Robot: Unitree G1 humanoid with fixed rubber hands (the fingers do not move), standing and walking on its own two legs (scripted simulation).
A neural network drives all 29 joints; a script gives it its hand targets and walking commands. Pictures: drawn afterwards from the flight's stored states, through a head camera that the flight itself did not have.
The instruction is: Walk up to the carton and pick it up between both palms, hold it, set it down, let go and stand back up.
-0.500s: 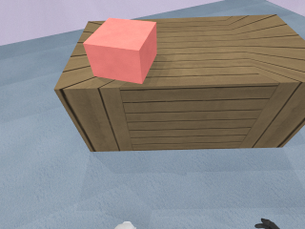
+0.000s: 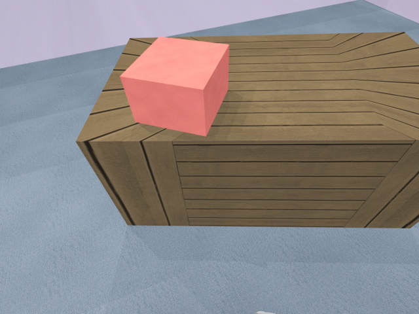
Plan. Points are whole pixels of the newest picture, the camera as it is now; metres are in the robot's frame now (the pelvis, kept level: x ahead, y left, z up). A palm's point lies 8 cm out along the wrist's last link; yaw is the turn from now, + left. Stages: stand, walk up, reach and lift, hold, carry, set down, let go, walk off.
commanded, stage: walk up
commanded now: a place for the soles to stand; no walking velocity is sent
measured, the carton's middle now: (181, 83) +0.84 +0.11 -0.03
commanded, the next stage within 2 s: none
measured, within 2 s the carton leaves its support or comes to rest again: neither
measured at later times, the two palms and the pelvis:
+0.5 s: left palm (8, 311) +0.16 +0.42 -0.09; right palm (335, 283) +0.19 -0.23 -0.07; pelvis +0.11 +0.08 +0.00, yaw +1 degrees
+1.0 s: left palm (27, 275) +0.22 +0.40 -0.07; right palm (336, 276) +0.21 -0.24 -0.09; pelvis +0.13 +0.07 +0.00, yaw -1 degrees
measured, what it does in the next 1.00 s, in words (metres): walks ahead: left foot, then right foot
